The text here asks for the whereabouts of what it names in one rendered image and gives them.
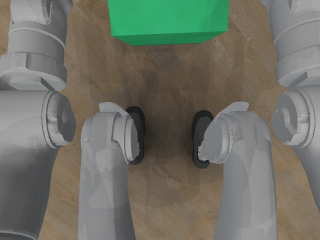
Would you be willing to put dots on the left robot forearm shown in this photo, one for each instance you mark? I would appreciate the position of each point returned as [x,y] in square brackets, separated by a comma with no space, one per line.
[36,46]

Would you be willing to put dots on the carton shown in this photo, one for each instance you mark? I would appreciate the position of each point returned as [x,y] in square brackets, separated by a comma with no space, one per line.
[167,22]

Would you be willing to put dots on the right robot foot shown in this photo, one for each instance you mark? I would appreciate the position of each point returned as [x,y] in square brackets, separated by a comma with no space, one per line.
[201,121]

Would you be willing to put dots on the left robot foot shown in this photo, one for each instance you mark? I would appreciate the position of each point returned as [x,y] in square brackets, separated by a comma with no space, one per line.
[139,120]

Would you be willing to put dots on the left robot upper arm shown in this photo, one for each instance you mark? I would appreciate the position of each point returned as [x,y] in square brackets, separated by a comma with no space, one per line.
[34,124]

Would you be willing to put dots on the right robot upper arm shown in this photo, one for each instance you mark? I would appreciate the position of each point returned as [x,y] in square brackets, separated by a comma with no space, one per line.
[296,122]

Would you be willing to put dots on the right robot forearm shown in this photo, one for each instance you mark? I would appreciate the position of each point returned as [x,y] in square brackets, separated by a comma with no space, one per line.
[295,27]

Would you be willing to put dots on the robot foot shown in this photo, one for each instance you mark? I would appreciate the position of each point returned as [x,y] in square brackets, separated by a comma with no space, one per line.
[201,121]
[139,120]

